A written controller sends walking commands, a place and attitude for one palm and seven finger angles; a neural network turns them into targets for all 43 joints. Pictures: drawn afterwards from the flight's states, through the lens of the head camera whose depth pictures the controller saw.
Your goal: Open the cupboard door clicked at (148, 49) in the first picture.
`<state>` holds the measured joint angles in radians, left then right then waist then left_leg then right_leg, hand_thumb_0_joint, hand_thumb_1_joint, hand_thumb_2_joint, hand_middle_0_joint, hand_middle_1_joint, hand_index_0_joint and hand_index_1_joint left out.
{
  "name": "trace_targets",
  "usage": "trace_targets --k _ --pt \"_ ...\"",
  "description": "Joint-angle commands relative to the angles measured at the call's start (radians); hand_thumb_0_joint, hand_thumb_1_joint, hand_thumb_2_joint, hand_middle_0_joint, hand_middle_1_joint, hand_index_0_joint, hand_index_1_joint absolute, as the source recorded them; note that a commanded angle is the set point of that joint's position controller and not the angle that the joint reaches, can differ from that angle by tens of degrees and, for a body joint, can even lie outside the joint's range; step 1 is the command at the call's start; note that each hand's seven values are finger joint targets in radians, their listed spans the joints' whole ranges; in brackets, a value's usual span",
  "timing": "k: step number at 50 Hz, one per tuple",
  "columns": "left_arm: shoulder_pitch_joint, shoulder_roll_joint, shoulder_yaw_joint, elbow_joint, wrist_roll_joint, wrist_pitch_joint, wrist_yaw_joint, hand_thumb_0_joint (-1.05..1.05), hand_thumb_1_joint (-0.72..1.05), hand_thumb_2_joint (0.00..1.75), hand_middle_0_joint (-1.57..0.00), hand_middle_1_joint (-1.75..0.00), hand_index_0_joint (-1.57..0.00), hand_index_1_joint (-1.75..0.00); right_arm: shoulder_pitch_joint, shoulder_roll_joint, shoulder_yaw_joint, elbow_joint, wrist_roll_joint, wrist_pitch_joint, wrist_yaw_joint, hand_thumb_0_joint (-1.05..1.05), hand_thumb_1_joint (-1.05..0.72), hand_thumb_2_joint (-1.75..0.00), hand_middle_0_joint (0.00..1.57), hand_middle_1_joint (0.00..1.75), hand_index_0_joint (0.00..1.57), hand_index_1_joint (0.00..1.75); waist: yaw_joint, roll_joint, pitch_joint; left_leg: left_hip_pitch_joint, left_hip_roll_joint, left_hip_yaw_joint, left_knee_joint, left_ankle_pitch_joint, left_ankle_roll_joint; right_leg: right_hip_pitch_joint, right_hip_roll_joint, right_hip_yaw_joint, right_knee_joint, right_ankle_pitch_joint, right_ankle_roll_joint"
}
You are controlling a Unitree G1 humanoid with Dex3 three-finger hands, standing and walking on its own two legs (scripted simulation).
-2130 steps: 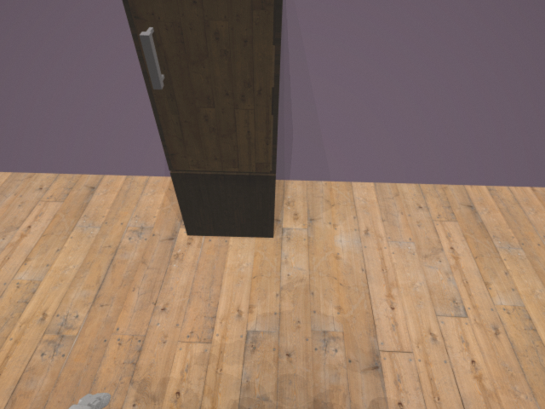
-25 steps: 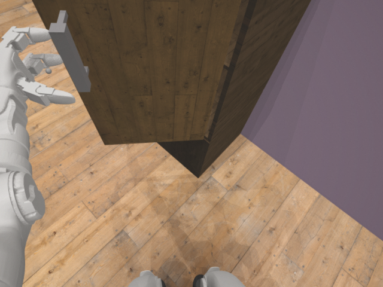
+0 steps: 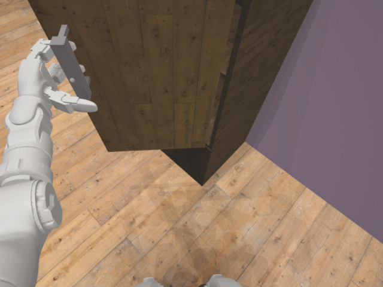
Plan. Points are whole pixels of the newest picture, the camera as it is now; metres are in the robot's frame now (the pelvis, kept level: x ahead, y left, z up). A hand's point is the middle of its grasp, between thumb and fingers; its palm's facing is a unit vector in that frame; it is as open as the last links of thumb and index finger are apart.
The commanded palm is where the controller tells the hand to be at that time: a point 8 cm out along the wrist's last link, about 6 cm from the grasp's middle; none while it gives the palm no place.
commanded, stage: slide the fingers in behind the handle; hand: left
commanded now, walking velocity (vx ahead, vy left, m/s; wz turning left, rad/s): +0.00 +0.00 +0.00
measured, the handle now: (75, 65) +0.55 +0.21 +0.11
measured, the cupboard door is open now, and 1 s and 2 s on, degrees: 47 47 54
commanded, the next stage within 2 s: close the thumb around the handle in 0.74 s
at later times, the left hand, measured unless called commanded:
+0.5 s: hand (82, 80) +0.51 +0.19 +0.12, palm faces +0.05 -1.00 +0.00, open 13.9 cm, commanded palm +0.48 +0.24 +0.11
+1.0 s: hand (81, 82) +0.50 +0.19 +0.12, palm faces +0.04 -1.00 -0.01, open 13.4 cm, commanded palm +0.47 +0.24 +0.11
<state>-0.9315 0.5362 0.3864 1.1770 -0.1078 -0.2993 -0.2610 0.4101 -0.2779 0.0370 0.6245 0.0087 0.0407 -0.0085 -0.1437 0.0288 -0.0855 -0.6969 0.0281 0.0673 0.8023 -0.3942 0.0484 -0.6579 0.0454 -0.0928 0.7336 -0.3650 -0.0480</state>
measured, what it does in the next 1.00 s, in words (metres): stands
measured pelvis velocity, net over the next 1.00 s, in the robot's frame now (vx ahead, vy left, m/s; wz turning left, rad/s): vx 0.00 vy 0.00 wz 0.00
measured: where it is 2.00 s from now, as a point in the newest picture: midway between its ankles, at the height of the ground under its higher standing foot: outside the picture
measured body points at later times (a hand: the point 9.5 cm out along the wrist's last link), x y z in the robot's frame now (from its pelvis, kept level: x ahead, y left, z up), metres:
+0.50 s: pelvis +0.00 -0.01 +0.00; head +0.10 +0.00 +0.44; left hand +0.50 +0.24 +0.12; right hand -0.01 -0.27 -0.11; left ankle -0.01 +0.08 -0.71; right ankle -0.01 -0.09 -0.71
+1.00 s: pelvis +0.00 +0.00 +0.00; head +0.09 +0.01 +0.44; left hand +0.49 +0.24 +0.12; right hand +0.00 -0.26 -0.11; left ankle -0.01 +0.08 -0.71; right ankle -0.01 -0.09 -0.71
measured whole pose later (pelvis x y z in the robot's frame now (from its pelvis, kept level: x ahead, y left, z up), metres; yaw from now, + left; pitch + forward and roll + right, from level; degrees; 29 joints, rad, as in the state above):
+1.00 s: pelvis +0.00 +0.00 +0.00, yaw +0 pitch +16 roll -2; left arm -0.93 0.48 0.37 1.18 -0.10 -0.31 -0.20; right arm 0.41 -0.27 0.03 0.64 0.01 0.03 -0.01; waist -0.15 0.03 -0.08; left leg -0.68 0.02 0.07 0.79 -0.39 0.05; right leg -0.65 0.04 -0.08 0.73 -0.36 -0.04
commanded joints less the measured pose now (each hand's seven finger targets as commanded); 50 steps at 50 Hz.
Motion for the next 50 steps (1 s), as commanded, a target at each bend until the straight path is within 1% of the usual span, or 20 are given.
trace_targets --k 1,4,6,11,14,16,17,22,23,25,28,29,34,35,36,40,42,45,48,50 --pt "-0.466 0.253 0.029 -0.191 -0.034 -0.047 -0.019 0.0 -0.5 0.3 -0.3 -1.2 -0.3 -1.2 0.151 -0.179 -0.056 -0.053 0.009 -0.015 -0.022 0.0 -0.9 -0.9 0.2 0.3 0.2 0.3 -0.02 0.035 -0.41 0.264 -0.016 -0.085 -0.057 0.4 0.008 0.205 0.003 0.096 -0.065 0.452 0.036" --pt "-0.479 0.3 0.047 -0.227 -0.011 -0.055 -0.005 0.0 -0.5 0.3 -0.3 -1.2 -0.3 -1.2 0.147 -0.176 -0.055 -0.054 0.01 -0.017 -0.025 0.0 -0.9 -0.9 0.2 0.3 0.2 0.3 -0.011 0.076 -0.402 0.26 -0.018 -0.087 -0.058 0.382 0.009 0.2 -0.001 0.103 -0.068 0.431 0.034" --pt "-0.506 0.25 0.007 -0.278 -0.004 -0.08 0.008 0.0 -0.5 0.3 -0.3 -1.2 -0.3 -1.2 0.142 -0.166 -0.055 -0.053 0.007 -0.021 -0.022 0.0 -0.9 -0.9 0.2 0.3 0.2 0.3 -0.014 0.152 -0.442 0.334 -0.016 -0.097 -0.05 0.432 0.002 0.159 0.002 0.095 -0.058 0.433 0.029" --pt "-0.471 0.225 0.013 -0.192 -0.031 -0.065 0.007 0.0 -0.5 0.3 -0.3 -1.2 -0.3 -1.2 0.15 -0.175 -0.058 -0.037 0.009 -0.025 -0.022 0.0 -0.9 -0.9 0.2 0.3 0.2 0.3 -0.03 0.032 -0.404 0.281 -0.016 -0.093 -0.055 0.385 0.008 0.183 0.004 0.096 -0.07 0.433 0.037" --pt "-0.472 0.229 0.003 -0.16 -0.017 -0.033 0.003 0.0 -0.5 0.3 -0.3 -1.2 -0.3 -1.2 0.153 -0.178 -0.058 -0.036 0.011 -0.026 -0.024 0.0 -0.9 -0.9 0.2 0.3 0.2 0.3 -0.029 0.063 -0.385 0.253 -0.02 -0.087 -0.061 0.355 0.009 0.181 -0.002 0.1 -0.075 0.414 0.035" --pt "-0.489 0.253 0.018 -0.176 -0.01 -0.04 0.015 0.0 -0.5 0.3 -0.3 -1.2 -0.3 -1.2 0.158 -0.177 -0.056 -0.035 0.008 -0.026 -0.025 0.0 -0.9 -0.9 0.2 0.3 0.2 0.3 -0.024 0.077 -0.393 0.265 -0.019 -0.092 -0.059 0.367 0.008 0.171 -0.002 0.099 -0.072 0.409 0.034" --pt "-0.501 0.23 0.0 -0.197 -0.008 -0.049 0.021 0.0 -0.5 0.3 -0.3 -1.2 -0.3 -1.2 0.159 -0.174 -0.056 -0.037 0.007 -0.029 -0.023 0.0 -0.9 -0.9 0.2 0.3 0.2 0.3 -0.027 0.081 -0.407 0.282 -0.018 -0.097 -0.061 0.381 0.006 0.167 0.0 0.096 -0.068 0.41 0.033" --pt "-0.463 0.299 0.07 -0.21 -0.007 -0.084 0.037 0.0 -0.5 0.3 -0.3 -1.2 -0.3 -1.2 0.167 -0.177 -0.06 -0.042 0.003 -0.03 -0.019 0.0 -0.9 -0.9 0.2 0.3 0.2 0.3 -0.005 0.048 -0.459 0.268 -0.02 -0.087 -0.056 0.409 0.007 0.23 0.002 0.105 -0.059 0.465 0.036" --pt "-0.474 0.272 0.044 -0.217 -0.007 -0.083 0.032 0.0 -0.5 0.3 -0.3 -1.2 -0.3 -1.2 0.161 -0.175 -0.058 -0.045 0.005 -0.029 -0.018 0.0 -0.9 -0.9 0.2 0.3 0.2 0.3 -0.013 0.064 -0.448 0.264 -0.021 -0.082 -0.058 0.399 0.008 0.227 0.001 0.108 -0.062 0.465 0.037" --pt "-0.472 0.29 0.054 -0.194 -0.006 -0.077 0.023 0.0 -0.5 0.3 -0.3 -1.2 -0.3 -1.2 0.164 -0.178 -0.057 -0.043 0.006 -0.028 -0.021 0.0 -0.9 -0.9 0.2 0.3 0.2 0.3 -0.015 0.053 -0.411 0.236 -0.023 -0.079 -0.058 0.384 0.012 0.237 -0.001 0.111 -0.065 0.468 0.036" --pt "-0.454 0.256 0.026 -0.201 -0.008 -0.069 0.008 0.0 -0.5 0.3 -0.3 -1.2 -0.3 -1.2 0.162 -0.175 -0.058 -0.048 0.008 -0.026 -0.021 0.0 -0.9 -0.9 0.2 0.3 0.2 0.3 -0.01 0.087 -0.433 0.276 -0.021 -0.082 -0.063 0.396 0.007 0.215 0.001 0.106 -0.068 0.457 0.033" --pt "-0.45 0.276 0.045 -0.205 -0.009 -0.071 0.008 0.0 -0.5 0.3 -0.3 -1.2 -0.3 -1.2 0.164 -0.178 -0.06 -0.045 0.007 -0.026 -0.021 0.0 -0.9 -0.9 0.2 0.3 0.2 0.3 -0.005 0.087 -0.431 0.285 -0.018 -0.086 -0.064 0.397 0.005 0.206 0.002 0.1 -0.069 0.444 0.031" --pt "-0.455 0.177 -0.015 -0.217 -0.03 -0.074 0.004 0.0 -0.5 0.3 -0.3 -1.2 -0.3 -1.2 0.165 -0.175 -0.065 -0.036 0.006 -0.028 -0.018 0.0 -0.9 -0.9 0.2 0.3 0.2 0.3 -0.025 0.079 -0.414 0.349 -0.008 -0.103 -0.065 0.43 0.0 0.136 0.01 0.08 -0.073 0.412 0.029" --pt "-0.45 0.198 0.011 -0.224 -0.036 -0.079 0.008 0.0 -0.5 0.3 -0.3 -1.2 -0.3 -1.2 0.169 -0.177 -0.067 -0.036 0.004 -0.029 -0.02 0.0 -0.9 -0.9 0.2 0.3 0.2 0.3 -0.018 0.066 -0.424 0.353 -0.008 -0.104 -0.058 0.457 0.003 0.146 0.011 0.08 -0.069 0.428 0.027" --pt "-0.464 0.192 -0.001 -0.232 -0.032 -0.079 0.012 0.0 -0.5 0.3 -0.3 -1.2 -0.3 -1.2 0.163 -0.178 -0.067 -0.031 0.004 -0.027 -0.018 0.0 -0.9 -0.9 0.2 0.3 0.2 0.3 -0.02 0.1 -0.431 0.369 -0.007 -0.106 -0.062 0.456 -0.003 0.13 0.01 0.08 -0.068 0.419 0.028" --pt "-0.455 0.164 -0.008 -0.223 -0.025 -0.078 0.036 0.0 -0.5 0.3 -0.3 -1.2 -0.3 -1.2 0.165 -0.174 -0.067 -0.028 0.0 -0.029 -0.013 0.0 -0.9 -0.9 0.2 0.3 0.2 0.3 -0.016 0.092 -0.403 0.373 -0.007 -0.113 -0.061 0.473 -0.004 0.104 0.011 0.07 -0.064 0.401 0.025" --pt "-0.429 0.216 0.033 -0.2 -0.015 -0.074 0.05 0.0 -0.5 0.3 -0.3 -1.2 -0.3 -1.2 0.163 -0.177 -0.067 -0.031 0.0 -0.025 -0.014 0.0 -0.9 -0.9 0.2 0.3 0.2 0.3 -0.004 0.058 -0.407 0.341 -0.008 -0.108 -0.065 0.459 -0.005 0.134 0.009 0.075 -0.062 0.41 0.028" --pt "-0.467 0.203 0.009 -0.194 0.0 -0.077 0.061 0.0 -0.33 0.37 -0.31 -1.22 -0.31 -1.22 0.16 -0.175 -0.063 -0.035 0.001 -0.027 -0.015 0.0 -0.9 -0.9 0.2 0.3 0.2 0.3 -0.017 0.046 -0.367 0.314 -0.01 -0.11 -0.069 0.421 -0.002 0.126 0.007 0.074 -0.061 0.386 0.027" --pt "-0.492 0.193 0.002 -0.252 0.002 -0.101 0.063 0.0 -0.16 0.44 -0.32 -1.24 -0.32 -1.24 0.154 -0.173 -0.067 -0.036 -0.002 -0.034 -0.012 0.0 -0.9 -0.9 0.2 0.3 0.2 0.3 -0.01 0.11 -0.439 0.381 -0.006 -0.116 -0.061 0.444 -0.012 0.108 0.008 0.077 -0.055 0.377 0.025" --pt "-0.476 0.203 0.02 -0.261 -0.008 -0.118 0.06 0.0 -0.05 0.49 -0.33 -1.25 -0.33 -1.25 0.16 -0.174 -0.069 -0.034 -0.004 -0.035 -0.013 0.0 -0.9 -0.9 0.2 0.3 0.2 0.3 -0.007 0.086 -0.475 0.407 -0.003 -0.123 -0.052 0.5 -0.014 0.12 0.012 0.073 -0.047 0.406 0.023"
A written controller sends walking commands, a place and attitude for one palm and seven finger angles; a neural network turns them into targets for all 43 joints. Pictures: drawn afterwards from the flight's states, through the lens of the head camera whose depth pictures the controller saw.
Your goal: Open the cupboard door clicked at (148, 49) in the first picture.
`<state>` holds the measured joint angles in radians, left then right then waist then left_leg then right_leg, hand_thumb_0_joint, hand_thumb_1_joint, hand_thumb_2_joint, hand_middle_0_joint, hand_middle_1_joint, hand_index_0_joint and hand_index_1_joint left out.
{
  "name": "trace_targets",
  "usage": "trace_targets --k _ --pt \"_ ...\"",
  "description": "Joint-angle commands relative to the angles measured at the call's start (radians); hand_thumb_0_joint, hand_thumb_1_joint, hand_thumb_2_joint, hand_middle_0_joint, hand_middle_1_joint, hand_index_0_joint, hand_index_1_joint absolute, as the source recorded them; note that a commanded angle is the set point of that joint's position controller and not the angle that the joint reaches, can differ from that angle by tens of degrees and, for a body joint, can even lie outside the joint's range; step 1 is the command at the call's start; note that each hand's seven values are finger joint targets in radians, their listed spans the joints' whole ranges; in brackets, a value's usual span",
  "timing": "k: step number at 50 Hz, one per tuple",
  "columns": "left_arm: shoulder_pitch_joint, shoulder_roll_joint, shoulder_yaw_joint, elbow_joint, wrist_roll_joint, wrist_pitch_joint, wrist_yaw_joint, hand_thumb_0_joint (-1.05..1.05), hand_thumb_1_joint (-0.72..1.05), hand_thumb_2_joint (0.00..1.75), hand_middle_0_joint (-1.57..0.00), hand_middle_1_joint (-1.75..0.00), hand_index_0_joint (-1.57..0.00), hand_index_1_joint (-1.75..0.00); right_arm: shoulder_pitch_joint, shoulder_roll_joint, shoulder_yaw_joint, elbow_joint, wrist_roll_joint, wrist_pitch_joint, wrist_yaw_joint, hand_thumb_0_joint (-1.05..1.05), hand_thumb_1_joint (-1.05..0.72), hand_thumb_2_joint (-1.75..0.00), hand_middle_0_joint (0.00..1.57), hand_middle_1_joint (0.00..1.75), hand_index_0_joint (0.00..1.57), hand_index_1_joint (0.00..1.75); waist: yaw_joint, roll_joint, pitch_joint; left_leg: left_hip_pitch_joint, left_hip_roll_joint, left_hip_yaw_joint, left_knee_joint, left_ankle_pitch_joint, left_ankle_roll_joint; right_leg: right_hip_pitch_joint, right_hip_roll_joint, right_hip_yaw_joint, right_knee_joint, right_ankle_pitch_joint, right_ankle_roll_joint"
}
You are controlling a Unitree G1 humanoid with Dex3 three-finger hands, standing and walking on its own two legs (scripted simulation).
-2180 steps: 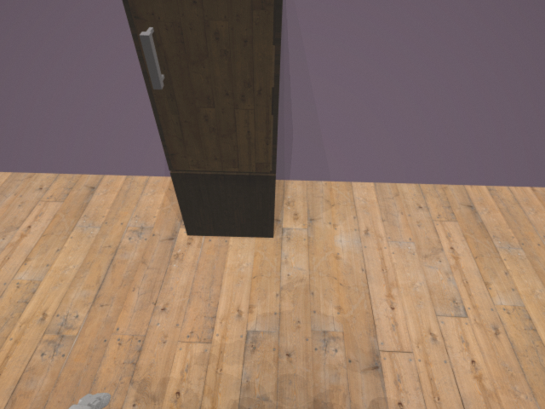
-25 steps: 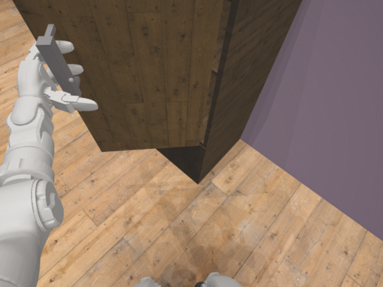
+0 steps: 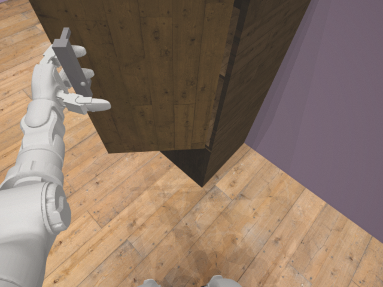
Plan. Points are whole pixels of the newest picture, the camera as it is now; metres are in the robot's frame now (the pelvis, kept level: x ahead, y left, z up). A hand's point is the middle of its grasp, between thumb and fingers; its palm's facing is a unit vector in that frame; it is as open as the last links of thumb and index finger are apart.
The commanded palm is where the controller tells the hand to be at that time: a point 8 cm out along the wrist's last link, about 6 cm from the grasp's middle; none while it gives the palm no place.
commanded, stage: close the thumb around the handle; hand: left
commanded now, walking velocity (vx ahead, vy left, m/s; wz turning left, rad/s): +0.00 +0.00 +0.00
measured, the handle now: (76, 67) +0.56 +0.21 +0.11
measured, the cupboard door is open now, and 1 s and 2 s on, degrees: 47 54 94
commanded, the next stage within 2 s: pull the door open along its arc in 0.54 s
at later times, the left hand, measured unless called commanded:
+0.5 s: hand (83, 84) +0.50 +0.19 +0.12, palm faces +0.03 -1.00 +0.00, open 5.8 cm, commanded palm +0.48 +0.24 +0.11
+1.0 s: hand (84, 99) +0.46 +0.18 +0.11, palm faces +0.02 -1.00 +0.00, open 6.1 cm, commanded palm +0.40 +0.23 +0.11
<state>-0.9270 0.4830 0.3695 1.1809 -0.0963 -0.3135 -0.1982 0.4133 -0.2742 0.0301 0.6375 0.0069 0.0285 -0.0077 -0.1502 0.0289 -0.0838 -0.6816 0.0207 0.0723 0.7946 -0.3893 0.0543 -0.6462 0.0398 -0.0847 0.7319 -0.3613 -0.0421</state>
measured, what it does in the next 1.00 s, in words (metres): stands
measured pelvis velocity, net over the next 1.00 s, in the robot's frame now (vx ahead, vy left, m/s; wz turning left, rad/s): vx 0.01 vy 0.00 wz -0.03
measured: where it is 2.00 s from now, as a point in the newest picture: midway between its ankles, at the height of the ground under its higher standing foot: outside the picture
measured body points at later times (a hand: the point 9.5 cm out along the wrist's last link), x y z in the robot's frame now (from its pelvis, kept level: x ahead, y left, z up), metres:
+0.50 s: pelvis -0.01 +0.00 +0.00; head +0.09 +0.01 +0.44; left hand +0.49 +0.24 +0.12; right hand -0.01 -0.27 -0.11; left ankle -0.01 +0.08 -0.71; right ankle -0.01 -0.10 -0.71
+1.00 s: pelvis +0.01 +0.00 +0.01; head +0.07 -0.01 +0.45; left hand +0.45 +0.23 +0.12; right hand +0.04 -0.26 -0.11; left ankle -0.01 +0.08 -0.71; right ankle -0.01 -0.10 -0.71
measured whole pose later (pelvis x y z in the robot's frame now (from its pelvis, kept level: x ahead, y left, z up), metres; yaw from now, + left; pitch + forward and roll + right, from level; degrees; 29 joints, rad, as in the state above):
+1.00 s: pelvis +0.01 +0.00 +0.01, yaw -2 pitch +13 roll -1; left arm -0.62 0.38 0.34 0.86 -0.18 -0.27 -0.21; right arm 0.42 -0.27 0.01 0.61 0.03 0.04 0.00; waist -0.11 0.04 -0.12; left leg -0.57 0.03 0.10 0.73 -0.39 0.05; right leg -0.56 0.05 -0.05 0.68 -0.36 -0.04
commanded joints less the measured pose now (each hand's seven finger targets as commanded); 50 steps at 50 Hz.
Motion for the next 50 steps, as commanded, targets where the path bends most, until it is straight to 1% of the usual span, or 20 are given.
trace_targets --k 1,8,12,15,16,17,21,23,26,29,30,31,32,33,35,36,39,42,47,50 --pt "-0.457 0.266 0.052 -0.252 -0.025 -0.102 -0.006 0.0 0.0 0.52 -0.34 -1.25 -0.34 -1.25 0.153 -0.179 -0.061 -0.046 -0.001 -0.023 -0.013 0.0 -0.9 -0.9 0.2 0.3 0.2 0.3 0.012 0.09 -0.482 0.387 0.005 -0.127 -0.045 0.506 -0.023 0.12 0.018 0.066 -0.044 0.412 0.018" --pt "-0.466 0.231 0.001 -0.181 -0.018 -0.051 -0.026 0.0 0.4 0.68 -0.36 -1.3 -0.36 -1.3 0.142 -0.181 -0.055 -0.046 0.007 -0.016 -0.02 0.0 -0.9 -0.9 0.2 0.3 0.2 0.3 -0.018 0.046 -0.344 0.297 0.001 -0.117 -0.067 0.375 -0.013 0.086 0.014 0.063 -0.069 0.343 0.021" --pt "-0.508 0.228 0.0 -0.207 -0.024 -0.075 -0.02 0.0 0.62 0.78 -0.38 -1.32 -0.38 -1.32 0.148 -0.18 -0.056 -0.035 0.003 -0.026 -0.021 0.0 -0.9 -0.9 0.2 0.3 0.2 0.3 -0.02 0.097 -0.387 0.349 0.005 -0.134 -0.06 0.393 -0.022 0.057 0.014 0.063 -0.062 0.322 0.017" --pt "-0.503 0.253 0.025 -0.179 -0.029 -0.076 -0.017 0.0 0.79 0.85 -0.39 -1.34 -0.39 -1.34 0.159 -0.188 -0.056 -0.034 0.0 -0.03 -0.022 0.0 -0.9 -0.9 0.2 0.3 0.2 0.3 -0.025 0.042 -0.387 0.318 0.004 -0.132 -0.058 0.373 -0.014 0.073 0.016 0.063 -0.061 0.317 0.019" --pt "-0.507 0.274 0.032 -0.177 -0.02 -0.076 -0.017 0.0 0.84 0.88 -0.4 -1.34 -0.4 -1.34 0.154 -0.187 -0.056 -0.033 0.001 -0.029 -0.023 0.0 -0.9 -0.9 0.2 0.3 0.2 0.3 -0.015 0.08 -0.398 0.314 0.001 -0.128 -0.057 0.376 -0.018 0.078 0.012 0.068 -0.058 0.323 0.019" --pt "-0.516 0.268 0.03 -0.186 -0.018 -0.076 -0.016 0.0 0.9 0.9 -0.4 -1.35 -0.4 -1.35 0.158 -0.185 -0.055 -0.035 -0.001 -0.03 -0.022 0.0 -0.9 -0.9 0.2 0.3 0.2 0.3 -0.015 0.076 -0.412 0.316 0.0 -0.13 -0.059 0.373 -0.019 0.083 0.013 0.065 -0.055 0.32 0.02" --pt "-0.508 0.288 0.043 -0.197 -0.013 -0.084 -0.011 0.0 0.9 0.9 -0.4 -1.35 -0.4 -1.35 0.161 -0.186 -0.055 -0.036 -0.003 -0.032 -0.02 0.0 -0.9 -0.9 0.2 0.3 0.2 0.3 -0.009 0.091 -0.435 0.333 0.002 -0.131 -0.05 0.404 -0.018 0.082 0.016 0.067 -0.052 0.339 0.019" --pt "-0.515 0.268 0.029 -0.217 -0.018 -0.087 -0.013 0.0 0.9 0.9 -0.4 -1.35 -0.4 -1.35 0.157 -0.184 -0.055 -0.042 -0.002 -0.033 -0.019 0.0 -0.9 -0.9 0.2 0.3 0.2 0.3 -0.012 0.089 -0.445 0.334 0.001 -0.127 -0.052 0.401 -0.018 0.095 0.017 0.068 -0.054 0.346 0.021" --pt "-0.486 0.32 0.075 -0.206 -0.021 -0.082 -0.008 0.0 0.9 0.9 -0.4 -1.35 -0.4 -1.35 0.16 -0.187 -0.054 -0.042 -0.001 -0.027 -0.022 0.0 -0.9 -0.9 0.2 0.3 0.2 0.3 0.0 0.073 -0.441 0.306 -0.001 -0.119 -0.051 0.405 -0.014 0.125 0.016 0.072 -0.055 0.369 0.021" --pt "-0.482 0.278 0.046 -0.217 -0.021 -0.08 -0.014 0.0 0.9 0.9 -0.4 -1.35 -0.4 -1.35 0.156 -0.182 -0.056 -0.046 0.0 -0.028 -0.019 0.0 -0.9 -0.9 0.2 0.3 0.2 0.3 -0.004 0.093 -0.423 0.317 0.0 -0.115 -0.056 0.406 -0.017 0.114 0.018 0.068 -0.058 0.367 0.02" --pt "-0.467 0.306 0.072 -0.219 -0.022 -0.085 -0.011 0.0 0.9 0.9 -0.4 -1.35 -0.4 -1.35 0.164 -0.185 -0.056 -0.048 -0.002 -0.026 -0.021 0.0 -0.9 -0.9 0.2 0.3 0.2 0.3 0.004 0.066 -0.434 0.317 0.0 -0.118 -0.051 0.435 -0.013 0.133 0.019 0.067 -0.053 0.387 0.017" --pt "-0.472 0.305 0.064 -0.237 -0.022 -0.085 -0.013 0.0 0.9 0.9 -0.4 -1.35 -0.4 -1.35 0.154 -0.182 -0.056 -0.049 0.0 -0.026 -0.019 0.0 -0.9 -0.9 0.2 0.3 0.2 0.3 0.004 0.106 -0.444 0.322 -0.002 -0.109 -0.051 0.434 -0.014 0.135 0.017 0.075 -0.056 0.399 0.021" --pt "-0.457 0.307 0.07 -0.234 -0.022 -0.085 -0.013 0.0 0.9 0.9 -0.4 -1.35 -0.4 -1.35 0.159 -0.183 -0.057 -0.05 0.0 -0.025 -0.019 0.0 -0.9 -0.9 0.2 0.3 0.2 0.3 0.009 0.073 -0.451 0.318 -0.001 -0.115 -0.054 0.426 -0.015 0.144 0.018 0.071 -0.054 0.392 0.02" --pt "-0.478 0.24 0.015 -0.224 -0.024 -0.08 -0.014 0.0 0.9 0.9 -0.4 -1.35 -0.4 -1.35 0.149 -0.175 -0.054 -0.049 0.002 -0.026 -0.018 0.0 -0.9 -0.9 0.2 0.3 0.2 0.3 -0.013 0.084 -0.412 0.316 0.0 -0.112 -0.056 0.415 -0.014 0.117 0.018 0.071 -0.062 0.384 0.021" --pt "-0.448 0.239 0.028 -0.251 -0.028 -0.09 -0.013 0.0 0.9 0.9 -0.4 -1.35 -0.4 -1.35 0.156 -0.177 -0.061 -0.05 0.0 -0.029 -0.016 0.0 -0.9 -0.9 0.2 0.3 0.2 0.3 0.003 0.085 -0.437 0.347 0.003 -0.117 -0.051 0.449 -0.015 0.122 0.02 0.066 -0.056 0.389 0.017" --pt "-0.419 0.256 0.046 -0.267 -0.03 -0.092 -0.013 0.0 0.9 0.9 -0.4 -1.35 -0.4 -1.35 0.151 -0.179 -0.062 -0.052 -0.001 -0.029 -0.013 0.0 -0.9 -0.9 0.2 0.3 0.2 0.3 0.019 0.115 -0.46 0.36 0.002 -0.115 -0.053 0.465 -0.02 0.127 0.019 0.067 -0.053 0.399 0.017" --pt "-0.332 0.228 0.036 -0.303 -0.04 -0.088 -0.017 0.0 0.9 0.9 -0.4 -1.35 -0.4 -1.35 0.137 -0.173 -0.064 -0.068 0.002 -0.026 -0.008 0.0 -0.9 -0.9 0.2 0.3 0.2 0.3 0.036 0.087 -0.477 0.356 0.002 -0.105 -0.057 0.49 -0.019 0.173 0.02 0.069 -0.053 0.439 0.016" --pt "-0.213 0.194 0.028 -0.352 -0.063 -0.076 -0.026 0.0 0.9 0.9 -0.4 -1.35 -0.4 -1.35 0.113 -0.168 -0.067 -0.089 0.011 -0.022 -0.005 0.0 -0.9 -0.9 0.2 0.3 0.2 0.3 0.058 0.051 -0.457 0.346 0.002 -0.092 -0.066 0.515 -0.014 0.214 0.02 0.069 -0.058 0.479 0.018" --pt "0.013 0.137 0.012 -0.547 -0.103 -0.042 -0.032 0.0 0.9 0.9 -0.4 -1.35 -0.4 -1.35 0.056 -0.152 -0.072 -0.135 0.027 -0.023 0.0 0.0 -0.9 -0.9 0.2 0.3 0.2 0.3 0.103 0.046 -0.448 0.372 0.003 -0.074 -0.091 0.602 -0.009 0.298 0.011 0.072 -0.069 0.567 0.018" --pt "0.209 0.097 0.006 -0.645 -0.131 -0.008 -0.03 0.0 0.9 0.9 -0.4 -1.35 -0.4 -1.35 0.016 -0.147 -0.071 -0.167 0.035 -0.031 0.004 0.0 -0.9 -0.9 0.2 0.3 0.2 0.3 0.13 -0.008 -0.397 0.349 0.0 -0.059 -0.113 0.592 -0.002 0.349 0.004 0.07 -0.082 0.595 0.02"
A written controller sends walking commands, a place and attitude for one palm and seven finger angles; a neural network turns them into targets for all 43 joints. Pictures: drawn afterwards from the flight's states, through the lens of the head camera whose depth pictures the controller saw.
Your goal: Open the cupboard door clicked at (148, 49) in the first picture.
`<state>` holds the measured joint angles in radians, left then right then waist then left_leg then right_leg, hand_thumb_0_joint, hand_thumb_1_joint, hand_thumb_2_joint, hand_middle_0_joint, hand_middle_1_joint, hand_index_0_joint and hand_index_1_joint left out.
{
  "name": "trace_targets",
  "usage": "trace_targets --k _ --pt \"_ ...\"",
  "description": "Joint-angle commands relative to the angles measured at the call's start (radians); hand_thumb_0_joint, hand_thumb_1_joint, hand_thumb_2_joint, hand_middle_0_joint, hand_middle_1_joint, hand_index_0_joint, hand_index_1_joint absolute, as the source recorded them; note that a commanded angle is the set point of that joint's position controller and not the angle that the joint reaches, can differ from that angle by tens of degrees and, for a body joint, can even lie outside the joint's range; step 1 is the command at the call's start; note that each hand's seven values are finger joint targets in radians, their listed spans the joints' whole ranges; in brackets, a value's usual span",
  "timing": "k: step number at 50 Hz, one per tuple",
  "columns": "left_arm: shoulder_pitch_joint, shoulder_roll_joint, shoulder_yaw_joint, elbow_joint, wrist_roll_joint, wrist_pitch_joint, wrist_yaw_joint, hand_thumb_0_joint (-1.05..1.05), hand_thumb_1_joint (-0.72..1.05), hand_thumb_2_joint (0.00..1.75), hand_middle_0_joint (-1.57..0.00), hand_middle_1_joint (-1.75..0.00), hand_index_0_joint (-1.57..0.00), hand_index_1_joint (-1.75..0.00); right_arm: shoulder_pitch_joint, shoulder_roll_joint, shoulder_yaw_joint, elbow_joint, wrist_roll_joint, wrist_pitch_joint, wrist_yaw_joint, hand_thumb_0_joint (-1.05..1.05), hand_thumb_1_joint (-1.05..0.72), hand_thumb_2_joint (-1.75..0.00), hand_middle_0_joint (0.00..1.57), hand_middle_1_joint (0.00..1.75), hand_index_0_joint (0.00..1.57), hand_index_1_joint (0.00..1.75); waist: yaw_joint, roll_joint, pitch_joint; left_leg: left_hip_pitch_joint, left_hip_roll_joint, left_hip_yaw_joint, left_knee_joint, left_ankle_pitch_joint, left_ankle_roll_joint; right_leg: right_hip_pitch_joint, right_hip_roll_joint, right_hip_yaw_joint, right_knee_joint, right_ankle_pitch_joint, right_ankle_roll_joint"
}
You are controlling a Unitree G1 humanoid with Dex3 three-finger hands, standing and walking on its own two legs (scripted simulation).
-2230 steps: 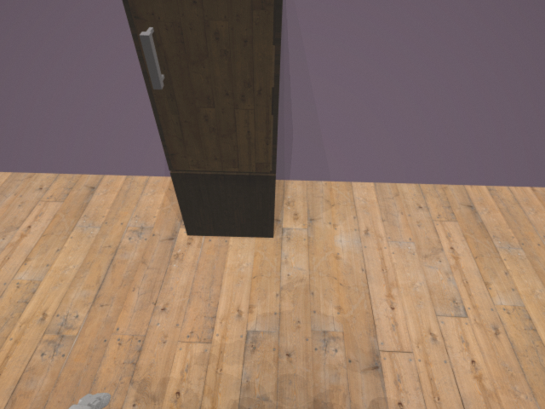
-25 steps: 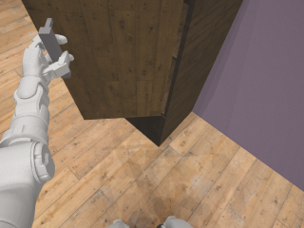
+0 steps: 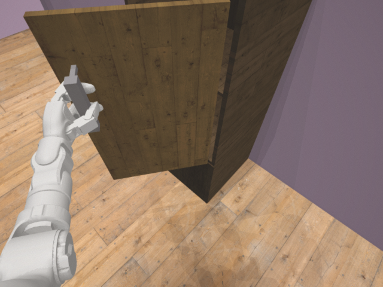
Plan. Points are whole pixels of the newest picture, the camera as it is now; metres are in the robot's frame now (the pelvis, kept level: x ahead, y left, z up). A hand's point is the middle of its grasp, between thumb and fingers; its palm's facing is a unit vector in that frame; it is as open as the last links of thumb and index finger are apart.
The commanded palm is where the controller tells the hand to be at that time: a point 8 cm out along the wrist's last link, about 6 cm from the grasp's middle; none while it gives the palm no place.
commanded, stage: pull the door open along its arc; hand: left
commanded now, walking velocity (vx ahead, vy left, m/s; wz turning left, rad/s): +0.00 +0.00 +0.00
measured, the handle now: (84, 100) +0.50 +0.22 +0.11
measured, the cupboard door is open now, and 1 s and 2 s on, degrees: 54 94 97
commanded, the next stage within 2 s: open thumb and fingers to let go in 0.74 s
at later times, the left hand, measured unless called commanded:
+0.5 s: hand (129, 166) +0.32 +0.10 +0.11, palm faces +0.45 -0.89 +0.04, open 6.4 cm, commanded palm +0.26 +0.15 +0.11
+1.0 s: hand (159, 185) +0.28 +0.05 +0.11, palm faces +0.44 -0.90 -0.01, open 6.5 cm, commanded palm +0.23 +0.09 +0.11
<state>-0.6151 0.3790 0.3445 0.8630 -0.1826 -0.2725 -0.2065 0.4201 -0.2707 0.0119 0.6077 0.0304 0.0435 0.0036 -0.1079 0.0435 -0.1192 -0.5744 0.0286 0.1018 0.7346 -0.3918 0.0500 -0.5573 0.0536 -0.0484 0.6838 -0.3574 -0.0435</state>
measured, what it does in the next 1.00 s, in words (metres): stands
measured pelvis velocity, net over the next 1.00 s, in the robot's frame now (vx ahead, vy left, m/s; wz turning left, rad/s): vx -0.01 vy -0.05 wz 0.09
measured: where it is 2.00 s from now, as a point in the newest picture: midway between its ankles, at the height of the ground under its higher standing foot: outside the picture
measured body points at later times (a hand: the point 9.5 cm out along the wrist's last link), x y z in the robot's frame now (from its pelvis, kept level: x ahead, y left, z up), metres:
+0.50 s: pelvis +0.00 -0.02 +0.01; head +0.00 -0.04 +0.46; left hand +0.29 +0.15 +0.11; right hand +0.20 -0.22 -0.08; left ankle -0.02 +0.08 -0.71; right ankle -0.02 -0.09 -0.71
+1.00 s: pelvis -0.01 -0.05 +0.01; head -0.01 -0.07 +0.46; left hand +0.25 +0.10 +0.11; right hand +0.18 -0.25 -0.09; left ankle -0.02 +0.08 -0.71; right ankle -0.02 -0.09 -0.71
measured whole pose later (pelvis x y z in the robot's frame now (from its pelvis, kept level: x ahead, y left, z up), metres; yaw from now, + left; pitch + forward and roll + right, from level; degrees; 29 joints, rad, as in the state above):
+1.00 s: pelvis -0.01 -0.05 +0.01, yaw +5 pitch +1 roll +1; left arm 0.04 -0.10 -0.23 -0.02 0.03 0.05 0.58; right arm 0.15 -0.19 0.01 0.62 -0.04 0.10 -0.02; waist 0.00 0.05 -0.03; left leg -0.29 0.01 0.01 0.61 -0.32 -0.01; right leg -0.26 0.05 -0.14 0.59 -0.35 -0.10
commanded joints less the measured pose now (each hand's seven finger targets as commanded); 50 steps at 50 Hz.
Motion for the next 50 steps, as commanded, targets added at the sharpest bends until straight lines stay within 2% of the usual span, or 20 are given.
trace_targets --k 1,3,4,6,8,9,11,14,15,16,18,21,25,29,30,38,40,42,46,50 --pt "-0.057 0.191 0.031 -0.374 -0.053 -0.038 -0.02 0.0 0.9 0.9 -0.4 -1.35 -0.4 -1.35 -0.013 -0.146 -0.051 -0.147 0.015 -0.049 -0.006 0.0 -0.9 -0.9 0.2 0.3 0.2 0.3 0.097 -0.016 -0.34 0.231 -0.011 -0.083 -0.064 0.581 0.002 0.28 -0.014 0.039 -0.039 0.61 0.024" --pt "0.034 0.171 0.029 -0.463 -0.065 -0.013 -0.015 0.0 0.9 0.9 -0.4 -1.35 -0.4 -1.35 -0.046 -0.14 -0.05 -0.166 0.019 -0.054 -0.008 0.0 -0.9 -0.9 0.2 0.3 0.2 0.3 0.107 -0.034 -0.318 0.23 -0.014 -0.077 -0.079 0.554 0.002 0.3 -0.019 0.038 -0.047 0.614 0.026" --pt "0.043 0.159 0.134 -0.539 -0.107 0.009 0.093 0.0 0.9 0.9 -0.4 -1.35 -0.4 -1.35 -0.084 -0.114 -0.052 -0.169 0.018 -0.061 -0.007 0.0 -0.9 -0.9 0.2 0.3 0.2 0.3 0.171 -0.041 -0.311 0.208 -0.021 -0.072 -0.086 0.535 -0.009 0.312 -0.019 0.026 -0.059 0.59 0.027" --pt "0.185 0.049 0.059 -0.628 -0.086 0.045 0.189 0.0 0.9 0.9 -0.4 -1.35 -0.4 -1.35 -0.122 -0.102 -0.047 -0.179 0.018 -0.076 0.004 0.0 -0.9 -0.9 0.2 0.3 0.2 0.3 0.16 0.002 -0.266 0.233 -0.018 -0.072 -0.108 0.541 -0.021 0.305 -0.02 0.017 -0.068 0.556 0.024" --pt "0.272 0.013 0.036 -0.736 -0.057 0.067 0.254 0.0 0.9 0.9 -0.4 -1.35 -0.4 -1.35 -0.146 -0.092 -0.048 -0.18 0.012 -0.079 0.012 0.0 -0.9 -0.9 0.2 0.3 0.2 0.3 0.168 -0.01 -0.275 0.257 -0.017 -0.068 -0.112 0.574 -0.024 0.326 -0.023 0.015 -0.067 0.582 0.023" --pt "0.284 -0.018 0.033 -0.781 -0.047 0.083 0.316 0.0 0.9 0.9 -0.4 -1.35 -0.4 -1.35 -0.165 -0.082 -0.046 -0.182 0.007 -0.077 0.015 0.0 -0.9 -0.9 0.2 0.3 0.2 0.3 0.176 -0.043 -0.265 0.252 -0.016 -0.07 -0.119 0.56 -0.028 0.334 -0.025 0.009 -0.07 0.569 0.024" --pt "0.317 -0.07 -0.016 -0.83 -0.006 0.113 0.406 0.0 0.9 0.9 -0.4 -1.35 -0.4 -1.35 -0.197 -0.076 -0.044 -0.179 -0.006 -0.067 0.013 0.0 -0.9 -0.9 0.2 0.3 0.2 0.3 0.165 -0.082 -0.239 0.255 -0.016 -0.071 -0.128 0.51 -0.027 0.341 -0.031 0.014 -0.081 0.549 0.026" --pt "0.315 -0.143 -0.085 -0.921 0.054 0.156 0.519 0.0 0.9 0.9 -0.4 -1.35 -0.4 -1.35 -0.244 -0.058 -0.038 -0.178 -0.021 -0.047 0.008 0.0 -0.9 -0.9 0.2 0.3 0.2 0.3 0.16 -0.065 -0.217 0.273 -0.017 -0.071 -0.141 0.467 -0.032 0.353 -0.042 0.023 -0.095 0.516 0.023" --pt "0.338 -0.166 -0.11 -0.949 0.071 0.17 0.555 0.0 0.9 0.9 -0.4 -1.35 -0.4 -1.35 -0.254 -0.056 -0.038 -0.182 -0.029 -0.039 0.005 0.0 -0.9 -0.9 0.2 0.3 0.2 0.3 0.159 -0.089 -0.219 0.275 -0.019 -0.072 -0.138 0.451 -0.028 0.369 -0.046 0.028 -0.105 0.511 0.024" --pt "0.343 -0.194 -0.137 -0.97 0.089 0.187 0.59 0.0 0.9 0.9 -0.4 -1.35 -0.4 -1.35 -0.273 -0.046 -0.034 -0.182 -0.032 -0.032 0.004 0.0 -0.9 -0.9 0.2 0.3 0.2 0.3 0.159 -0.054 -0.21 0.282 -0.02 -0.071 -0.143 0.443 -0.03 0.369 -0.053 0.033 -0.111 0.51 0.023" --pt "0.365 -0.257 -0.196 -1.004 0.124 0.221 0.654 0.0 0.9 0.9 -0.4 -1.35 -0.4 -1.35 -0.299 -0.034 -0.027 -0.181 -0.041 -0.018 0.0 0.0 -0.9 -0.9 0.2 0.3 0.2 0.3 0.155 -0.05 -0.19 0.289 -0.021 -0.075 -0.146 0.417 -0.033 0.366 -0.059 0.032 -0.122 0.478 0.022" --pt "0.41 -0.333 -0.282 -1.055 0.171 0.257 0.728 0.0 0.9 0.9 -0.4 -1.35 -0.4 -1.35 -0.326 -0.023 -0.023 -0.185 -0.056 0.0 -0.007 0.0 -0.9 -0.9 0.2 0.3 0.2 0.3 0.142 -0.081 -0.16 0.292 -0.02 -0.083 -0.146 0.39 -0.031 0.375 -0.072 0.043 -0.146 0.484 0.026" --pt "0.439 -0.392 -0.381 -1.1 0.216 0.281 0.752 0.0 0.9 0.9 -0.4 -1.35 -0.4 -1.35 -0.337 -0.016 -0.021 -0.18 -0.069 0.019 -0.019 0.0 -0.9 -0.9 0.2 0.3 0.2 0.3 0.122 -0.116 -0.155 0.308 -0.024 -0.092 -0.146 0.377 -0.031 0.399 -0.089 0.062 -0.162 0.54 0.033" --pt "0.498 -0.463 -0.475 -1.154 0.223 0.279 0.742 0.0 0.9 0.9 -0.4 -1.35 -0.4 -1.35 -0.356 -0.003 -0.018 -0.187 -0.071 0.026 -0.021 0.0 -0.9 -0.9 0.2 0.3 0.2 0.3 0.121 -0.09 -0.153 0.327 -0.029 -0.098 -0.148 0.381 -0.033 0.414 -0.1 0.065 -0.159 0.598 0.038" --pt "0.508 -0.472 -0.492 -1.151 0.225 0.277 0.74 0.0 0.9 0.9 -0.4 -1.35 -0.4 -1.35 -0.356 -0.002 -0.018 -0.183 -0.071 0.026 -0.022 0.0 -0.9 -0.9 0.2 0.3 0.2 0.3 0.115 -0.12 -0.138 0.33 -0.029 -0.102 -0.145 0.377 -0.032 0.414 -0.102 0.071 -0.17 0.602 0.04" --pt "0.644 -0.577 -0.626 -1.213 0.251 0.265 0.756 0.0 0.9 0.9 -0.4 -1.35 -0.4 -1.35 -0.386 0.011 -0.021 -0.194 -0.074 0.005 -0.006 0.0 -0.9 -0.9 0.2 0.3 0.2 0.3 0.123 -0.145 -0.105 0.336 -0.036 -0.116 -0.127 0.34 -0.028 0.394 -0.115 0.079 -0.186 0.567 0.045" --pt "0.608 -0.567 -0.62 -1.199 0.242 0.269 0.764 0.0 0.9 0.9 -0.4 -1.35 -0.4 -1.35 -0.391 0.01 -0.019 -0.183 -0.071 -0.001 -0.006 0.0 -0.9 -0.9 0.2 0.3 0.2 0.3 0.117 -0.152 -0.083 0.331 -0.04 -0.118 -0.123 0.311 -0.029 0.377 -0.117 0.084 -0.208 0.512 0.045" --pt "0.452 -0.511 -0.564 -1.169 0.232 0.265 0.784 0.0 0.9 0.9 -0.4 -1.35 -0.4 -1.35 -0.408 0.009 -0.012 -0.164 -0.07 -0.002 -0.018 0.0 -0.9 -0.9 0.2 0.3 0.2 0.3 0.105 -0.147 -0.054 0.311 -0.05 -0.122 -0.12 0.259 -0.028 0.349 -0.129 0.115 -0.241 0.418 0.05" --pt "0.45 -0.507 -0.537 -1.107 0.234 0.26 0.795 0.0 0.62 0.78 -0.38 -1.32 -0.38 -1.32 -0.42 0.017 -0.011 -0.149 -0.071 -0.001 -0.027 0.0 -0.9 -0.9 0.2 0.3 0.2 0.3 0.125 -0.137 -0.069 0.305 -0.055 -0.126 -0.125 0.246 -0.029 0.363 -0.14 0.141 -0.265 0.353 0.046" --pt "0.432 -0.511 -0.541 -1.078 0.244 0.253 0.79 0.0 0.34 0.66 -0.36 -1.29 -0.36 -1.29 -0.408 0.017 -0.013 -0.145 -0.071 0.002 -0.028 0.0 -0.9 -0.9 0.2 0.3 0.2 0.3 0.127 -0.141 -0.107 0.316 -0.055 -0.123 -0.135 0.27 -0.028 0.378 -0.134 0.12 -0.241 0.403 0.046"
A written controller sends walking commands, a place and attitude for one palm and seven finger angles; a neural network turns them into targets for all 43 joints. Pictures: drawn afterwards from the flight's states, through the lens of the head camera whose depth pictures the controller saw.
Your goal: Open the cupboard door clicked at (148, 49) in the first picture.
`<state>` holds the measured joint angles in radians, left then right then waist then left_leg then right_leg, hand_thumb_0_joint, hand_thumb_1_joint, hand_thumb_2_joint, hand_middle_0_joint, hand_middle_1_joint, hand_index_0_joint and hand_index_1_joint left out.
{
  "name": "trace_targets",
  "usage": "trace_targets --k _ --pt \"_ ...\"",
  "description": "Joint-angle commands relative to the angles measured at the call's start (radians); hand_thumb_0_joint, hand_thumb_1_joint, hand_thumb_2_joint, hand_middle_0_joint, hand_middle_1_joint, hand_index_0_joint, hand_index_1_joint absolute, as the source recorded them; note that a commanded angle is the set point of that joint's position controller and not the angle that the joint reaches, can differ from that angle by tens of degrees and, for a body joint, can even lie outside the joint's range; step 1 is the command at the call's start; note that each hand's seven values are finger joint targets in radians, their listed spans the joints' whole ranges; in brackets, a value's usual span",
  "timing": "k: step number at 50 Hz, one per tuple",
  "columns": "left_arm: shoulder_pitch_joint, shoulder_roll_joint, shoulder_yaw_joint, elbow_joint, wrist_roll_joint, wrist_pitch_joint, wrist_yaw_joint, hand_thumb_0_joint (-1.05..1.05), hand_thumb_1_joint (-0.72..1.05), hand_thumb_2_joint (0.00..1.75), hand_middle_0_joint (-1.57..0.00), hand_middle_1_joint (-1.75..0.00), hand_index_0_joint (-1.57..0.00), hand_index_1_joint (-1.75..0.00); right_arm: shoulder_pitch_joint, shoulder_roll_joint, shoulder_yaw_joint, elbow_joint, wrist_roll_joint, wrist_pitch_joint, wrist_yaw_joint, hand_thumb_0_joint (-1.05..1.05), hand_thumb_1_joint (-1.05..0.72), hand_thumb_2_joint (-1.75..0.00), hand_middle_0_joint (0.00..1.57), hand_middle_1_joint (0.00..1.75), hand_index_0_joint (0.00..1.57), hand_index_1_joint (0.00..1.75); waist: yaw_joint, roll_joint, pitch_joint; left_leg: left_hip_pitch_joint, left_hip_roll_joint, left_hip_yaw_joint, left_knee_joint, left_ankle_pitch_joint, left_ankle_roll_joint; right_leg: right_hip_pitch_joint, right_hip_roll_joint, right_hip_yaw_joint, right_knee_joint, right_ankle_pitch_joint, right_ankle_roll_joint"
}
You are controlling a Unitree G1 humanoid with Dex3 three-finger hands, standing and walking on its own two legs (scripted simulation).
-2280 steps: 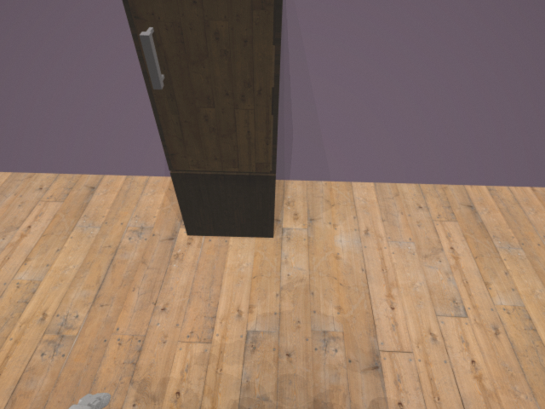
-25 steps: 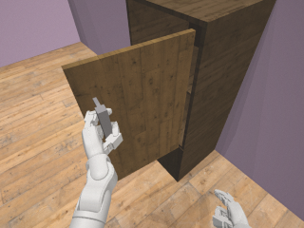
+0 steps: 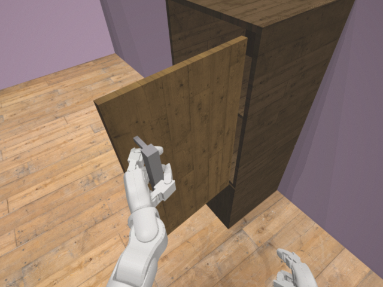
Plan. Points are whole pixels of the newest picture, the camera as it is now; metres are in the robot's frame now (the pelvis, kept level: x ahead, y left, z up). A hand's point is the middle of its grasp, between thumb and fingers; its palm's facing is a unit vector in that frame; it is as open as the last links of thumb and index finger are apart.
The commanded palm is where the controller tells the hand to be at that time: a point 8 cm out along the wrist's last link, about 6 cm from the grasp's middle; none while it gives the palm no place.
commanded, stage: open thumb and fingers to let go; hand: left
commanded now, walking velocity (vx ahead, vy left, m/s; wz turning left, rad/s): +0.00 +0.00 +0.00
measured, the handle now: (149, 167) +0.34 +0.11 +0.09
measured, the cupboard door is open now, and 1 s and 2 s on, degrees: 94 97 98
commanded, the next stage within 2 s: slide the hand sideways off the handle in 0.66 s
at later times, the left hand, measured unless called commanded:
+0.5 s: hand (166, 181) +0.30 +0.07 +0.10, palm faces +0.32 -0.95 -0.03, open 14.1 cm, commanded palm +0.26 +0.11 +0.09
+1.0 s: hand (165, 199) +0.26 +0.07 +0.10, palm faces -0.17 -0.98 -0.03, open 16.2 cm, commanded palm +0.24 +0.11 +0.09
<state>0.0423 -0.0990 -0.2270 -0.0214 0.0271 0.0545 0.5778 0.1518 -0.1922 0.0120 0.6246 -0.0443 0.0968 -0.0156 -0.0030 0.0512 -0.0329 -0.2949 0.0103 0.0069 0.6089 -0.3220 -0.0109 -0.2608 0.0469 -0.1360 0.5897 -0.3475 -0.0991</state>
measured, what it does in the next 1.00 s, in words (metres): stands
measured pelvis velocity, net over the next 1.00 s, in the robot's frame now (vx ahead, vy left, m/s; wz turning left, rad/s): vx -0.03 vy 0.04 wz -0.01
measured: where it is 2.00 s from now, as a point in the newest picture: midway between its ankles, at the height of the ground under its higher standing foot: outside the picture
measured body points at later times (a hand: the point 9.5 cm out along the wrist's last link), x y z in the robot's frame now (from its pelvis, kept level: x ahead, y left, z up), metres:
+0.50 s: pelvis -0.02 +0.02 +0.00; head -0.02 +0.00 +0.45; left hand +0.28 +0.12 +0.10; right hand +0.16 -0.18 -0.10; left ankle +0.00 +0.13 -0.73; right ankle -0.01 -0.05 -0.73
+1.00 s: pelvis -0.03 +0.04 +0.00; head -0.04 +0.02 +0.44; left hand +0.26 +0.12 +0.10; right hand +0.14 -0.17 -0.10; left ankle +0.00 +0.13 -0.73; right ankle -0.02 -0.05 -0.73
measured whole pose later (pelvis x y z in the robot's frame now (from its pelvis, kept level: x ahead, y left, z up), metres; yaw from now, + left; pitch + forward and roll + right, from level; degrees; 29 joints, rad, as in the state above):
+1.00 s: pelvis -0.03 +0.04 +0.00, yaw +0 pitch -1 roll +0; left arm -0.07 0.04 -0.29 0.12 -0.09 -0.07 0.11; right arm 0.20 -0.21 0.04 0.58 0.01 0.04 -0.02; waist 0.02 0.06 -0.01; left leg -0.33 -0.03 0.03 0.66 -0.31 0.04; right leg -0.30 0.00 -0.11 0.65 -0.33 -0.05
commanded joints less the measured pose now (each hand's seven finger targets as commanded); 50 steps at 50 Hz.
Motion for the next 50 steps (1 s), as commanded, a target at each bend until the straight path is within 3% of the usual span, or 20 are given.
trace_targets --k 1,4,11,12,14,19,21,27,32,38,39,40,41,42,43,44,45,48,50 --pt "-0.244 -0.05 0.016 -0.205 0.032 -0.076 0.003 0.0 0.27 0.63 -0.35 -1.28 -0.35 -1.28 -0.142 -0.061 -0.013 -0.168 0.003 -0.053 -0.009 0.0 -0.9 -0.9 0.2 0.3 0.2 0.3 0.018 -0.139 -0.195 0.039 -0.036 -0.027 -0.011 0.2 0.034 0.077 -0.125 0.204 -0.143 0.392 0.102" --pt "-0.263 -0.069 -0.004 -0.196 0.03 -0.083 -0.006 0.0 0.06 0.54 -0.34 -1.26 -0.34 -1.26 -0.14 -0.06 -0.013 -0.17 0.003 -0.054 -0.009 0.0 -0.9 -0.9 0.2 0.3 0.2 0.3 0.013 -0.14 -0.193 0.043 -0.033 -0.029 -0.013 0.206 0.035 0.068 -0.119 0.189 -0.129 0.408 0.101" --pt "-0.333 -0.082 -0.015 -0.146 0.032 -0.089 0.005 0.0 -0.43 0.33 -0.3 -1.21 -0.3 -1.21 -0.147 -0.063 -0.012 -0.166 0.006 -0.056 -0.005 0.0 -0.9 -0.9 0.2 0.3 0.2 0.3 0.006 -0.155 -0.175 0.049 -0.028 -0.034 -0.015 0.175 0.036 0.018 -0.104 0.164 -0.134 0.279 0.089" --pt "-0.348 -0.098 -0.028 -0.15 0.034 -0.089 0.007 0.0 -0.5 0.3 -0.3 -1.2 -0.3 -1.2 -0.152 -0.06 -0.013 -0.167 0.007 -0.057 -0.004 0.0 -0.9 -0.9 0.2 0.3 0.2 0.3 0.009 -0.128 -0.176 0.052 -0.028 -0.033 -0.012 0.173 0.035 0.01 -0.104 0.166 -0.133 0.267 0.086" --pt "-0.362 -0.104 -0.03 -0.127 0.036 -0.086 0.014 0.0 -0.5 0.3 -0.3 -1.2 -0.3 -1.2 -0.149 -0.061 -0.013 -0.164 0.005 -0.059 -0.002 0.0 -0.9 -0.9 0.2 0.3 0.2 0.3 0.007 -0.143 -0.178 0.053 -0.026 -0.034 -0.012 0.175 0.035 0.0 -0.096 0.15 -0.124 0.257 0.083" --pt "-0.411 -0.118 -0.042 -0.115 0.045 -0.082 0.034 0.0 -0.5 0.3 -0.26 -0.95 -0.26 -0.95 -0.148 -0.061 -0.015 -0.16 0.004 -0.061 0.004 0.0 -0.9 -0.9 0.2 0.3 0.2 0.3 0.008 -0.115 -0.206 0.064 -0.02 -0.034 -0.014 0.18 0.034 -0.018 -0.08 0.128 -0.105 0.21 0.069" --pt "-0.408 -0.13 -0.052 -0.098 0.046 -0.078 0.037 0.0 -0.5 0.3 -0.24 -0.85 -0.24 -0.85 -0.155 -0.06 -0.013 -0.159 0.007 -0.06 0.007 0.0 -0.9 -0.9 0.2 0.3 0.2 0.3 0.012 -0.104 -0.187 0.056 -0.019 -0.035 -0.017 0.167 0.033 -0.03 -0.077 0.126 -0.107 0.177 0.066" --pt "-0.464 -0.124 -0.036 -0.072 0.041 -0.072 0.054 0.0 -0.5 0.3 -0.19 -0.55 -0.19 -0.55 -0.165 -0.061 -0.013 -0.152 0.006 -0.063 0.006 0.0 -0.9 -0.9 0.2 0.3 0.2 0.3 0.013 -0.136 -0.181 0.05 -0.016 -0.036 -0.02 0.14 0.034 -0.045 -0.073 0.127 -0.124 0.104 0.065" --pt "-0.447 -0.153 -0.05 -0.066 0.049 -0.063 0.064 0.0 -0.5 0.3 -0.15 -0.3 -0.15 -0.3 -0.165 -0.055 -0.015 -0.15 0.005 -0.063 0.014 0.0 -0.9 -0.9 0.2 0.3 0.2 0.3 0.024 -0.11 -0.198 0.06 -0.011 -0.035 -0.023 0.161 0.029 -0.041 -0.064 0.111 -0.104 0.119 0.056" --pt "-0.441 -0.168 -0.061 -0.077 0.055 -0.057 0.067 0.0 -0.5 0.3 -0.15 -0.3 -0.15 -0.3 -0.169 -0.056 -0.017 -0.15 0.006 -0.067 0.027 0.0 -0.9 -0.9 0.2 0.3 0.2 0.3 0.023 -0.112 -0.189 0.05 -0.006 -0.044 -0.019 0.147 0.025 -0.065 -0.056 0.097 -0.086 0.086 0.049" --pt "-0.415 -0.114 -0.283 -0.069 0.119 -0.099 -0.154 0.0 -0.5 0.3 -0.15 -0.3 -0.15 -0.3 -0.078 -0.092 -0.012 -0.134 0.01 -0.053 0.033 0.0 -0.9 -0.9 0.2 0.3 0.2 0.3 -0.063 -0.178 -0.116 0.066 -0.014 -0.053 -0.043 0.188 0.041 -0.077 -0.056 0.133 -0.066 0.207 0.055" --pt "-0.495 -0.02 -0.198 -0.132 0.078 -0.151 -0.272 0.0 -0.5 0.3 -0.15 -0.3 -0.15 -0.3 -0.07 -0.095 -0.022 -0.169 0.027 -0.051 0.021 0.0 -0.9 -0.9 0.2 0.3 0.2 0.3 -0.043 -0.116 -0.205 0.075 -0.018 -0.044 -0.033 0.215 0.044 -0.046 -0.059 0.133 -0.042 0.266 0.049" --pt "-0.493 0.002 -0.194 -0.137 0.063 -0.185 -0.34 0.0 -0.5 0.3 -0.15 -0.3 -0.15 -0.3 -0.067 -0.089 -0.015 -0.182 0.029 -0.059 0.01 0.0 -0.9 -0.9 0.2 0.3 0.2 0.3 -0.023 -0.096 -0.25 0.083 -0.025 -0.041 -0.025 0.239 0.048 -0.019 -0.059 0.138 -0.02 0.313 0.048" --pt "-0.513 0.02 -0.197 -0.163 0.05 -0.208 -0.398 0.0 -0.5 0.3 -0.15 -0.3 -0.15 -0.3 -0.068 -0.087 -0.011 -0.192 0.033 -0.066 0.001 0.0 -0.9 -0.9 0.2 0.3 0.2 0.3 -0.027 -0.045 -0.27 0.105 -0.025 -0.039 -0.019 0.24 0.048 -0.024 -0.06 0.136 -0.016 0.321 0.047" --pt "-0.524 0.023 -0.202 -0.148 0.026 -0.223 -0.457 0.0 -0.5 0.3 -0.15 -0.3 -0.15 -0.3 -0.054 -0.087 -0.005 -0.193 0.038 -0.076 -0.004 0.0 -0.9 -0.9 0.2 0.3 0.2 0.3 -0.042 -0.048 -0.263 0.121 -0.023 -0.047 -0.021 0.234 0.048 -0.038 -0.057 0.124 -0.017 0.305 0.046" --pt "-0.502 0.022 -0.192 -0.136 -0.01 -0.231 -0.507 0.0 -0.5 0.3 -0.15 -0.3 -0.15 -0.3 -0.056 -0.086 0.0 -0.208 0.046 -0.09 -0.008 0.0 -0.9 -0.9 0.2 0.3 0.2 0.3 -0.034 -0.06 -0.247 0.116 -0.023 -0.048 -0.023 0.211 0.05 -0.042 -0.052 0.119 -0.026 0.28 0.046" --pt "-0.478 0.01 -0.182 -0.121 -0.049 -0.226 -0.532 0.0 -0.5 0.3 -0.15 -0.3 -0.15 -0.3 -0.066 -0.085 0.005 -0.217 0.056 -0.099 -0.011 0.0 -0.9 -0.9 0.2 0.3 0.2 0.3 -0.034 -0.051 -0.214 0.112 -0.018 -0.053 -0.032 0.177 0.046 -0.056 -0.048 0.114 -0.041 0.233 0.046" --pt "-0.437 -0.011 -0.105 -0.095 -0.149 -0.2 -0.519 0.0 -0.5 0.3 -0.15 -0.3 -0.15 -0.3 -0.103 -0.089 0.014 -0.226 0.069 -0.134 -0.017 0.0 -0.9 -0.9 0.2 0.3 0.2 0.3 -0.01 -0.13 -0.147 0.078 -0.011 -0.073 -0.072 0.058 0.036 -0.077 -0.035 0.092 -0.078 0.074 0.055" --pt "-0.378 0.008 -0.06 -0.107 -0.159 -0.188 -0.481 0.0 -0.5 0.3 -0.15 -0.3 -0.15 -0.3 -0.112 -0.091 0.015 -0.226 0.069 -0.146 -0.011 0.0 -0.9 -0.9 0.2 0.3 0.2 0.3 0.016 -0.148 -0.144 0.066 -0.01 -0.072 -0.09 0.038 0.032 -0.063 -0.036 0.089 -0.087 0.038 0.057"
